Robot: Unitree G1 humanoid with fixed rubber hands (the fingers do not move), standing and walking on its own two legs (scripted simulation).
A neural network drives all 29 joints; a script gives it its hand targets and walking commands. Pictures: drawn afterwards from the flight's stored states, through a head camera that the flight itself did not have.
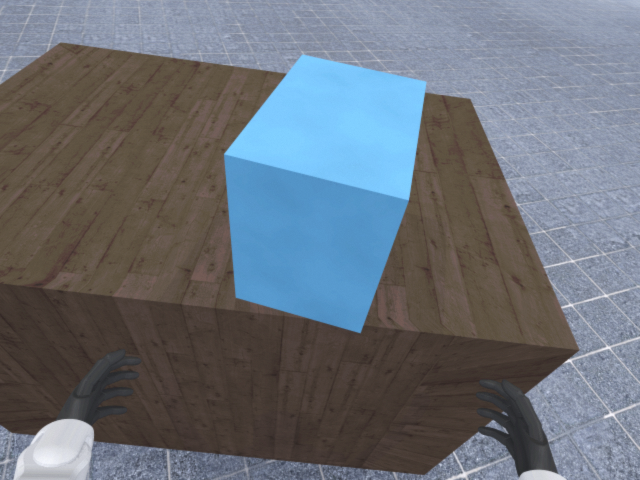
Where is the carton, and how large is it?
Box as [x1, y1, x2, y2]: [224, 55, 425, 332]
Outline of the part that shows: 301,55 224,154 235,294 236,297 360,332 408,201 425,81 311,56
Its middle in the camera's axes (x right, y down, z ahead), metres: +0.02 -0.07 +0.57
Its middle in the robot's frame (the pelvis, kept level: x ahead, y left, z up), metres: +0.49 -0.01 +0.11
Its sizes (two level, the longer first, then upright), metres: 0.281 0.189 0.251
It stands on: a pedestal, 0.76 m high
